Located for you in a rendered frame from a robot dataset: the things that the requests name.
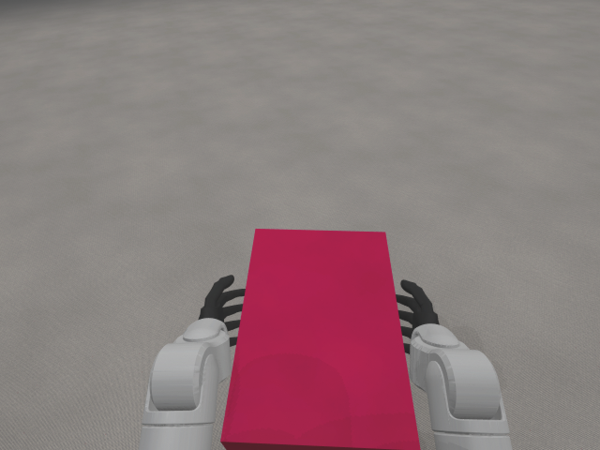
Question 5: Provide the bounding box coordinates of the robot left hand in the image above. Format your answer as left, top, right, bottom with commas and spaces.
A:
199, 275, 246, 347

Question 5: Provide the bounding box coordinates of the carton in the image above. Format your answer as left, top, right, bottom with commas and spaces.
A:
220, 229, 421, 450

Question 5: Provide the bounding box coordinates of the right robot forearm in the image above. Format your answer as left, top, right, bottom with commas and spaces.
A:
410, 323, 513, 450

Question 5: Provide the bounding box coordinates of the left robot forearm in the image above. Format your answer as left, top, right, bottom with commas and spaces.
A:
139, 318, 232, 450

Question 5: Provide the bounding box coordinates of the robot right hand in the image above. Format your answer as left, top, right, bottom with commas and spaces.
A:
396, 279, 440, 354

